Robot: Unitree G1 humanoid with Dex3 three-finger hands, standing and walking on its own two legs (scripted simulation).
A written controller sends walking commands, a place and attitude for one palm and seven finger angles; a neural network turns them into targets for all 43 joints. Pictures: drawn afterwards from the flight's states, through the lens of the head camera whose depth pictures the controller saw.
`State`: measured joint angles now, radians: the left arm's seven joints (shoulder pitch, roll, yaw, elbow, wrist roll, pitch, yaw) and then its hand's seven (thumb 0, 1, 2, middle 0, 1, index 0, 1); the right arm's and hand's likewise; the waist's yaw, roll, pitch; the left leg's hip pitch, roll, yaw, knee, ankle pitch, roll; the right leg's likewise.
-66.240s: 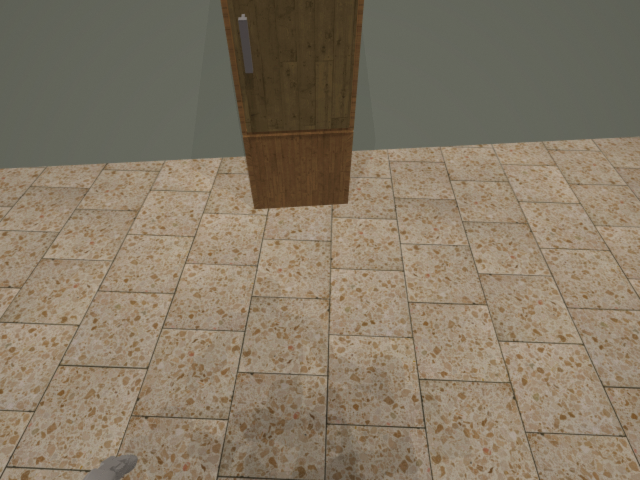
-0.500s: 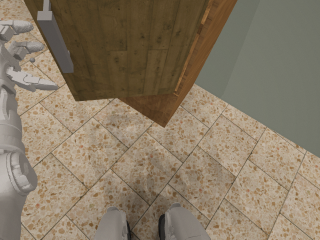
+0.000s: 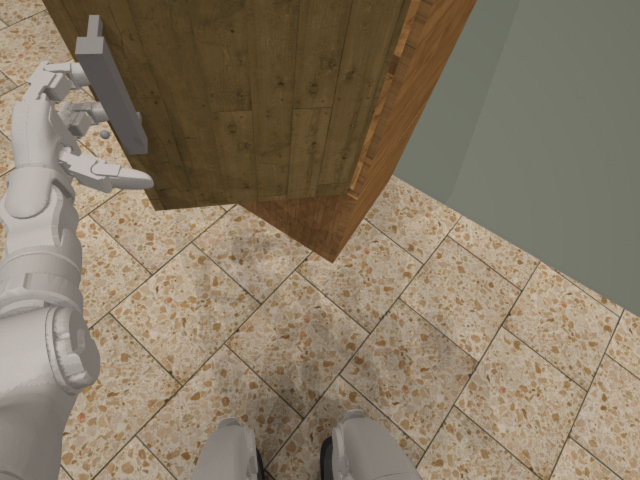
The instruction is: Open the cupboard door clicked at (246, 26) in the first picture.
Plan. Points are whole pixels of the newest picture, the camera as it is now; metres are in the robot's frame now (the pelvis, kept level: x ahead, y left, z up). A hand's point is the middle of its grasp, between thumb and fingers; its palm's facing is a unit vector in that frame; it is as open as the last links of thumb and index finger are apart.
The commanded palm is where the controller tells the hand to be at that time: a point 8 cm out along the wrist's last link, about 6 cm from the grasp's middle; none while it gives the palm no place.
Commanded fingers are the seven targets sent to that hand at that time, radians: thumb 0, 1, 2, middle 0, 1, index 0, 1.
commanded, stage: slide the fingers in behind the handle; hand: left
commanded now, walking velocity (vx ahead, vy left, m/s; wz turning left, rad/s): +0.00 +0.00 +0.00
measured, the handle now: (118, 90) +0.58 +0.21 +0.07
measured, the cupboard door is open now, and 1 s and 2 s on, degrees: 42 43 44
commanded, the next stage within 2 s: close the thumb around the handle in 0.88 s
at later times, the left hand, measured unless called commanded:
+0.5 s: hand (134, 130) +0.52 +0.18 +0.06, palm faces +0.06 -1.00 +0.01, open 14.0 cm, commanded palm +0.50 +0.23 +0.06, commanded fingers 0.00 -0.50 0.30 -0.30 -1.20 -0.30 -1.20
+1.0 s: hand (129, 131) +0.52 +0.19 +0.07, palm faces +0.08 -1.00 +0.00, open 14.0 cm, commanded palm +0.49 +0.23 +0.06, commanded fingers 0.00 -0.39 0.35 -0.31 -1.21 -0.31 -1.21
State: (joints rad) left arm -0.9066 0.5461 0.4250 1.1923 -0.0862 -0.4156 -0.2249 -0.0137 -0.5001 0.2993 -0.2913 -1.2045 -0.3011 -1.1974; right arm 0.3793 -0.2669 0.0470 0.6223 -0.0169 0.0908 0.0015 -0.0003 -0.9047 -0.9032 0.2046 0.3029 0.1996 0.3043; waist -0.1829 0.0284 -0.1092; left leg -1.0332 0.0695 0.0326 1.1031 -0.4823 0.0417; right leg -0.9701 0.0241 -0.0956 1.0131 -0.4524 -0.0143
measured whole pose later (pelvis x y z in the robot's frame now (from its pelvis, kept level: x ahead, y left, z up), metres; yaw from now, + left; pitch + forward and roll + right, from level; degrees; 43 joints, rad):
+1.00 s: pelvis +0.00 +0.00 +0.00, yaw +0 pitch +23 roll -4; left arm -0.91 0.48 0.38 1.19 -0.07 -0.45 -0.15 -0.01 -0.50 0.30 -0.28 -1.19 -0.30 -1.20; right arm 0.38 -0.26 0.04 0.63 -0.03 0.08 0.02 0.00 -0.91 -0.90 0.20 0.30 0.20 0.30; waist -0.18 0.03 -0.12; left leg -1.03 0.06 0.04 1.10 -0.49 0.04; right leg -0.97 0.02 -0.09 1.02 -0.46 -0.01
